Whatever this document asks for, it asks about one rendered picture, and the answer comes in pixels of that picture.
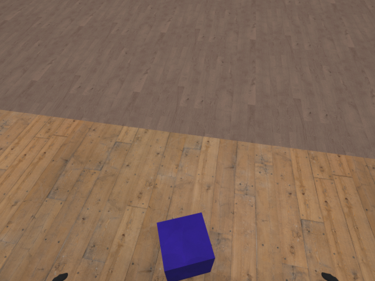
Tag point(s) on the carton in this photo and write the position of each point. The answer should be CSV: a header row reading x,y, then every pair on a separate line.
x,y
185,247

